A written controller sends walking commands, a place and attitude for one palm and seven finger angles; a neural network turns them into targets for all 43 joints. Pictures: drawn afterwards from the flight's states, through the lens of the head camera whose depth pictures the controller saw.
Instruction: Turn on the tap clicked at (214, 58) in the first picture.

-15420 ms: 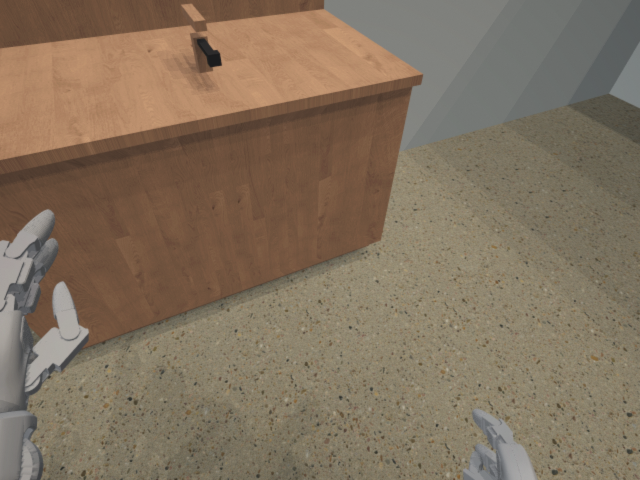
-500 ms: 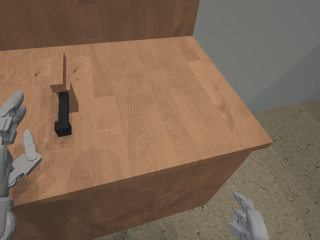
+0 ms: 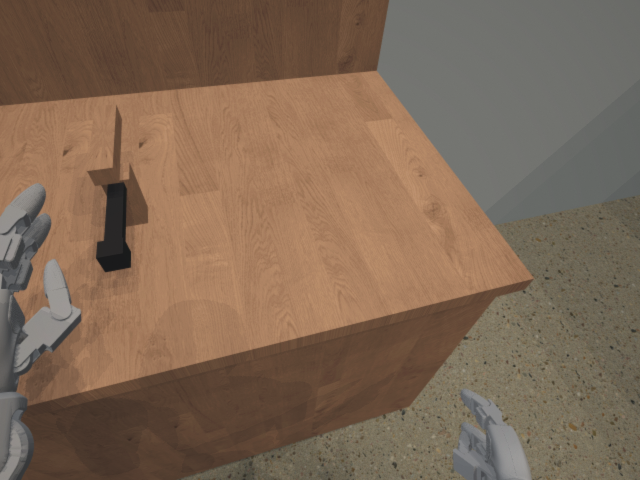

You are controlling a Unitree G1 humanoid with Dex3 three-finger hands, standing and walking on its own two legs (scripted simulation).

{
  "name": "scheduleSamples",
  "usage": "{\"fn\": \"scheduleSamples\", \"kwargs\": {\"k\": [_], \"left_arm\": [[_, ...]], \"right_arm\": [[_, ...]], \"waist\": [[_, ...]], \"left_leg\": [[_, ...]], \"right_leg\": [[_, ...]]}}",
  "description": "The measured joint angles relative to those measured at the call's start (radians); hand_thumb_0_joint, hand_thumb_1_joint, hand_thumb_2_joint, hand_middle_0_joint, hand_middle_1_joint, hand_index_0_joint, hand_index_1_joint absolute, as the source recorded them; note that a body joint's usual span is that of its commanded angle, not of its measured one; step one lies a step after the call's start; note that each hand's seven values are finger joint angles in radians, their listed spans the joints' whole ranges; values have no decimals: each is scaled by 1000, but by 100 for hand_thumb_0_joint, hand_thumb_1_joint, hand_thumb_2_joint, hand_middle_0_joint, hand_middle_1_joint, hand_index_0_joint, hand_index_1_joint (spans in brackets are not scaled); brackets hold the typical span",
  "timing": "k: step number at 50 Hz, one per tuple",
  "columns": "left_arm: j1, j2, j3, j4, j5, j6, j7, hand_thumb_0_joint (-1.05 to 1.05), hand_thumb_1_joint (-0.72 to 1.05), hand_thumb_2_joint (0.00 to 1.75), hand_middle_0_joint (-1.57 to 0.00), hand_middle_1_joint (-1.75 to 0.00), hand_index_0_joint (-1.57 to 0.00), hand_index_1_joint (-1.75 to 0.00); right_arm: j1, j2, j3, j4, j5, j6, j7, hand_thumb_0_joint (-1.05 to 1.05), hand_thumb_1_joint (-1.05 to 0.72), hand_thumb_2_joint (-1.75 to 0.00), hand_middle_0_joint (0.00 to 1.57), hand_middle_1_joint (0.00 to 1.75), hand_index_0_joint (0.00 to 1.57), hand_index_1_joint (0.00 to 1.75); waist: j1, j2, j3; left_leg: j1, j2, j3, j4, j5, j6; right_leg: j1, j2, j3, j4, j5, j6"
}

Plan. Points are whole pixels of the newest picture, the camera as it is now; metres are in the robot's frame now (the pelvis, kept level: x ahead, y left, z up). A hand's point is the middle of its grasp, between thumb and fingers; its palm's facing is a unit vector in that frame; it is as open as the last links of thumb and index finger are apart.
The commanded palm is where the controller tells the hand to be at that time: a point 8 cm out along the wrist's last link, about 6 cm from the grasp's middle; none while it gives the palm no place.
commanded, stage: shuffle to correct the standing spot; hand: left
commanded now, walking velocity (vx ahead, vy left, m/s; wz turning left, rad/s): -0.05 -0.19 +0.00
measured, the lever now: (114, 254) +0.32 +0.28 +0.10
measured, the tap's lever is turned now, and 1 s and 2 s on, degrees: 0 0 0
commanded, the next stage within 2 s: come to a stop and stand still in 0.42 s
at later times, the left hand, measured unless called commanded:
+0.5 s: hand (134, 327) +0.21 +0.20 +0.15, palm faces +0.32 -0.87 -0.38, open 7.4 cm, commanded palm +0.16 +0.23 +0.17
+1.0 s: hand (123, 342) +0.21 +0.21 +0.13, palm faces +0.23 -0.88 -0.42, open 7.4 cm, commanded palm +0.16 +0.26 +0.17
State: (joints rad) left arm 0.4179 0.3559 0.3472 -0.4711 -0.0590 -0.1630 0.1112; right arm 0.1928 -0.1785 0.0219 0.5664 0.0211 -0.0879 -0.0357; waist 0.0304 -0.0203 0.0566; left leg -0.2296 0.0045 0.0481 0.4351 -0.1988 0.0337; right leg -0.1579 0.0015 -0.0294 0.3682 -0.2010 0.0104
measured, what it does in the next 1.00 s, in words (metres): stands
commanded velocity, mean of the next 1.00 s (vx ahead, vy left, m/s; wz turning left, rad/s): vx -0.03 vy -0.09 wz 0.00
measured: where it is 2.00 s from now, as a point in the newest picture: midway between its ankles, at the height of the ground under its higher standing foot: outside the picture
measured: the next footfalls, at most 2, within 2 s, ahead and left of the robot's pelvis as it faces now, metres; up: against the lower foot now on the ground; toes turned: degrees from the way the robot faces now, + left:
none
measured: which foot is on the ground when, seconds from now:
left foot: down 0.00-1.00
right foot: down 0.00-1.00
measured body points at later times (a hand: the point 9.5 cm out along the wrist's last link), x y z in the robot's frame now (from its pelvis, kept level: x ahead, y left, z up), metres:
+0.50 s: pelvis -0.01 -0.04 -0.01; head +0.03 -0.03 +0.44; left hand +0.19 +0.24 +0.17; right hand +0.17 -0.28 -0.08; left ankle +0.02 +0.09 -0.74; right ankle +0.00 -0.13 -0.74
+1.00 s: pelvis -0.01 -0.01 -0.01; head +0.02 -0.01 +0.44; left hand +0.19 +0.26 +0.15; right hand +0.14 -0.25 -0.08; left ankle +0.02 +0.09 -0.74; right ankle +0.00 -0.13 -0.74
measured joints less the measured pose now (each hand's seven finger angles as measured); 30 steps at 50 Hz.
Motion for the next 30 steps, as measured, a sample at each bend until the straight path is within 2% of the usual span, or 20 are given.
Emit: {"fn": "scheduleSamples", "kwargs": {"k": [8, 19, 30], "left_arm": [[19, 15, 8, -36, -14, 5, -12, 1, 89, 90, -21, -30, -21, -30], [54, 27, 18, -62, -35, 21, -25, 1, 89, 90, -21, -30, -21, -30], [69, 34, 22, -83, -42, 24, -19, 1, 89, 90, -21, -30, -21, -30]], "right_arm": [[-10, 6, -6, -23, 0, 5, 12, 2, -90, -90, 21, 30, 20, 30], [-6, -18, -30, -25, 0, 11, 1, 2, -90, -90, 21, 30, 20, 30], [8, -29, -40, -16, 4, 13, -9, 2, -90, -90, 20, 30, 20, 30]], "waist": [[-9, 0, 9], [-9, 15, 12], [-25, 20, 4]], "left_leg": [[-23, 28, -7, 22, -6, -22], [-61, 69, -20, 73, -25, -54], [-79, 83, -31, 103, -37, -69]], "right_leg": [[-19, 27, -5, 9, 0, -21], [-51, 68, -15, 44, -11, -55], [-72, 81, -25, 85, -32, -73]]}}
